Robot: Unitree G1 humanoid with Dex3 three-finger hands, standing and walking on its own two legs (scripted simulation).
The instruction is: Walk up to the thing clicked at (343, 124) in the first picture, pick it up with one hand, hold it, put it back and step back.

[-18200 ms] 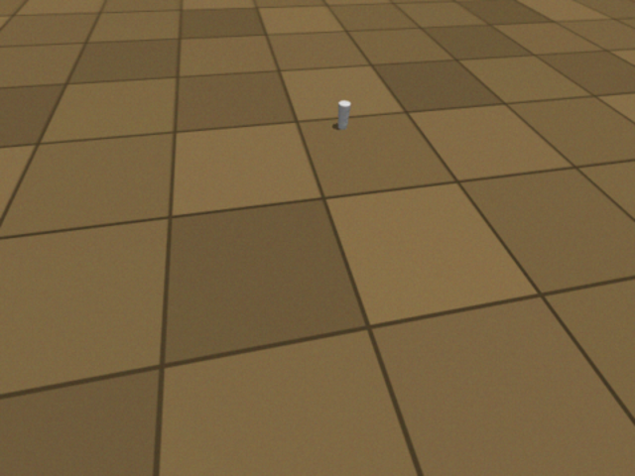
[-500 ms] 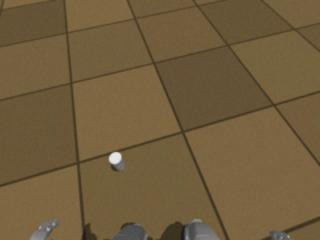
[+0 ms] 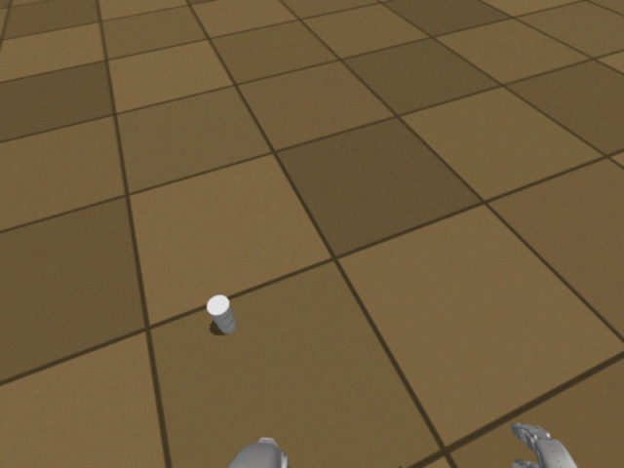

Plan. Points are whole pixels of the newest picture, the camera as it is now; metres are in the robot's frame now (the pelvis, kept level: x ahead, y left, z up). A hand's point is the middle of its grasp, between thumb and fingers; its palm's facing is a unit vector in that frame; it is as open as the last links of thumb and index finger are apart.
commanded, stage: walk up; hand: left
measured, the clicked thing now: (223, 316) +0.65 +0.35 -0.68
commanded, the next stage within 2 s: stand in 1.46 s
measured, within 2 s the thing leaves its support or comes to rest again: neither
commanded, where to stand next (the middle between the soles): +0.34 +0.07 m, yaw +0 degrees
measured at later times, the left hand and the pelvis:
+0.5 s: hand out of the picture +0.04 +0.29 -0.13, palm faces +0.01 -0.93 -0.38, open 7.4 cm; pelvis -0.03 +0.01 +0.01, yaw +1 degrees
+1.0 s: hand out of the picture +0.07 +0.30 -0.14, palm faces +0.08 -0.93 -0.35, open 7.4 cm; pelvis +0.01 +0.03 +0.01, yaw +2 degrees
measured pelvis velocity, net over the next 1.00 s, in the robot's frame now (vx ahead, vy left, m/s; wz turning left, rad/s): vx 0.01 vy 0.03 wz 0.04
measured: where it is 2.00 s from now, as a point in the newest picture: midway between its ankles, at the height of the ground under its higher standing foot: outside the picture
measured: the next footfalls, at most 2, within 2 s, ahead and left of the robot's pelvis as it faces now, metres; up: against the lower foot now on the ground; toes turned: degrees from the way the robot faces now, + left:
left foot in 0.24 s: +0.01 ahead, +0.15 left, +0.00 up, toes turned +0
right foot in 0.54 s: +0.06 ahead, -0.11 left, +0.00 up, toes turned +1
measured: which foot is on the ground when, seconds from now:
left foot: up 0.00-0.22, down 0.24-0.58, up 0.60-0.84, down 0.86-1.00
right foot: down 0.00-0.28, up 0.30-0.52, down 0.54-1.00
